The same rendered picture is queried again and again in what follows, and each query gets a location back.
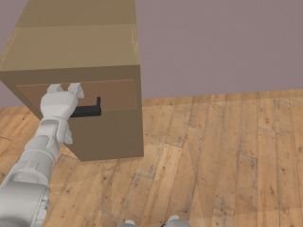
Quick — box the left robot shin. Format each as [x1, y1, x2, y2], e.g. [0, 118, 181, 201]
[125, 219, 135, 225]

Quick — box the left robot upper arm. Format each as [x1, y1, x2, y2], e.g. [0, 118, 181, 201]
[0, 181, 51, 227]

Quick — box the handle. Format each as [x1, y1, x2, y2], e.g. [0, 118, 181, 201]
[70, 96, 101, 118]

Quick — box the robot left hand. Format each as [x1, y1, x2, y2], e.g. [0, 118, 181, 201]
[40, 82, 84, 145]

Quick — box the robot left forearm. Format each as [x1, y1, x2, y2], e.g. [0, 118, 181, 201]
[0, 115, 68, 193]

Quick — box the robot shin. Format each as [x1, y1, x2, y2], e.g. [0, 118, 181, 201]
[167, 215, 179, 223]
[125, 219, 135, 225]

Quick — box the cabinet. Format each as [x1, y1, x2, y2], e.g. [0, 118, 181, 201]
[0, 0, 144, 162]

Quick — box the drawer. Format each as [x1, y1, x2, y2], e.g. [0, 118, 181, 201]
[15, 79, 135, 114]

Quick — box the right robot shin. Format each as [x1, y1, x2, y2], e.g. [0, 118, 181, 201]
[167, 215, 179, 223]

